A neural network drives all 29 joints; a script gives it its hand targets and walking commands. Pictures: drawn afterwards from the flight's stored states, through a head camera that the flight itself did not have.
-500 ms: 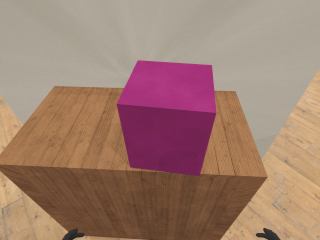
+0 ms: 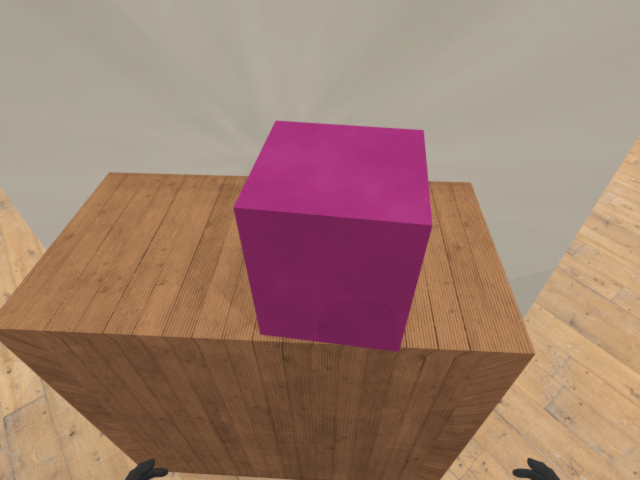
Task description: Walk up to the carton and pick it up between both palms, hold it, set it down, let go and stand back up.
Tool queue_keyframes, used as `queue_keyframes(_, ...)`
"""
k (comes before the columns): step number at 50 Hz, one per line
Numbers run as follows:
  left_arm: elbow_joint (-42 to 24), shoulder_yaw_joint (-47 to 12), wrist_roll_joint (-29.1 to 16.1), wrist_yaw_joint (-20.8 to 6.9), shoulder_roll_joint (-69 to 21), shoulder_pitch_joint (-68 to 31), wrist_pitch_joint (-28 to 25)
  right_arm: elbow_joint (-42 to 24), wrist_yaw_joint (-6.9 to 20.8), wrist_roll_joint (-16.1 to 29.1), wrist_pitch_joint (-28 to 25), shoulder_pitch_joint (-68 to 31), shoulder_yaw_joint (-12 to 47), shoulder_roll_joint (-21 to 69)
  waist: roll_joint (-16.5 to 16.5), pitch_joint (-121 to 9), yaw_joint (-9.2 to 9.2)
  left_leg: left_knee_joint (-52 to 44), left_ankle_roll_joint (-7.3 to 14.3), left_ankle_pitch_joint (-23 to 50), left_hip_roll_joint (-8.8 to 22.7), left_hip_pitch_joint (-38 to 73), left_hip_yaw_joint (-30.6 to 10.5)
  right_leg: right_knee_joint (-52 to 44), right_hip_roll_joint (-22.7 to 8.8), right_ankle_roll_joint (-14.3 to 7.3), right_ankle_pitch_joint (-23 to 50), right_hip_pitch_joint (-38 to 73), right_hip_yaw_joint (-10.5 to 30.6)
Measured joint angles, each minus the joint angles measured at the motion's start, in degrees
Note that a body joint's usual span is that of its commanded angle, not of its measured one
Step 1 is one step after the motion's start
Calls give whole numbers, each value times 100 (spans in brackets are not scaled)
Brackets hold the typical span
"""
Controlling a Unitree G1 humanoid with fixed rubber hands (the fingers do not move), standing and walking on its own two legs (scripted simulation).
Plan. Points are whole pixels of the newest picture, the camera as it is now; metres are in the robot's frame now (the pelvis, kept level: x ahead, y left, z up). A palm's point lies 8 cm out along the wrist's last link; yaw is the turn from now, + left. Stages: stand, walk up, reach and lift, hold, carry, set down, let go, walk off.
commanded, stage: stand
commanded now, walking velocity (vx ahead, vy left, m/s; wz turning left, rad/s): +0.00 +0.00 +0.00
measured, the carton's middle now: (337, 237) +0.44 -0.01 +0.09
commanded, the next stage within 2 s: none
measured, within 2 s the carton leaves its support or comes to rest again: neither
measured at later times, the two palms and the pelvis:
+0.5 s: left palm out of the picture +0.11 +0.26 -0.09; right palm out of the picture +0.12 -0.28 -0.09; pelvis +0.00 +0.00 +0.00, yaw +0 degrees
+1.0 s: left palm out of the picture +0.11 +0.27 -0.09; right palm out of the picture +0.12 -0.28 -0.09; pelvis +0.00 +0.00 +0.00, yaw +0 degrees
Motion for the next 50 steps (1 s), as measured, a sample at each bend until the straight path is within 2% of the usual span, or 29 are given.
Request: queue_keyframes(50, 96, 0, 0, 0, 1, 0, 0, 111, -8, 0, 0, -71, 6, -13, 1, 0, -1, 0, 0, 8, 0, 0, 0, 0, -1, 0, 8, 0, 0)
